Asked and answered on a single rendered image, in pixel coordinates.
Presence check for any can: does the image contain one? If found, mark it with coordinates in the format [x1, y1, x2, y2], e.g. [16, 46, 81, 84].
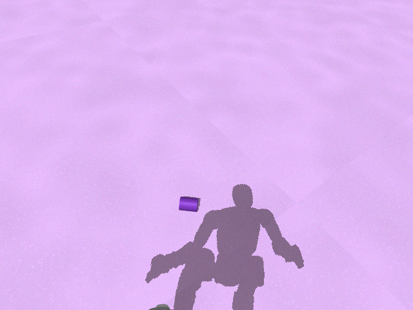
[179, 197, 198, 212]

